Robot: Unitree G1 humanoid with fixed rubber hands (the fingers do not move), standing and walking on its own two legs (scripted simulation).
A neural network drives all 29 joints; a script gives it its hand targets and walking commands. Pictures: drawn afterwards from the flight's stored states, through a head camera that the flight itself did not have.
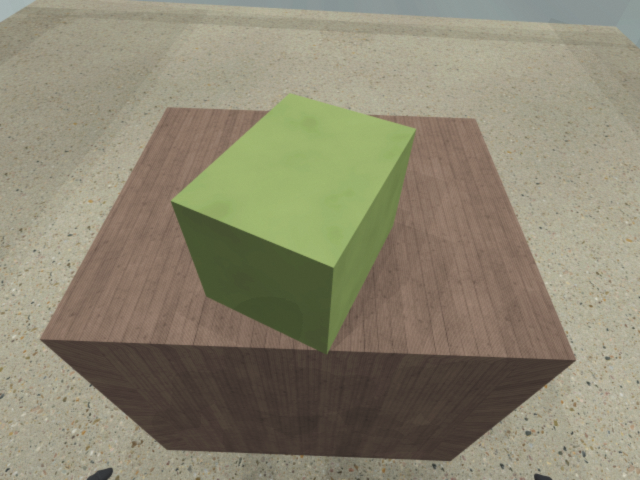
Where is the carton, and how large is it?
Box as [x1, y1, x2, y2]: [171, 93, 415, 354]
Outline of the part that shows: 289,93 171,200 206,296 326,354 392,226 415,129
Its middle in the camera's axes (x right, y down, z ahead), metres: -0.02 -0.03 +0.62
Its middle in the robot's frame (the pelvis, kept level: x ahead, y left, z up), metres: +0.48 +0.05 +0.03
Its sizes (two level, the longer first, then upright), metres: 0.298 0.223 0.219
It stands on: a pedestal, 0.69 m high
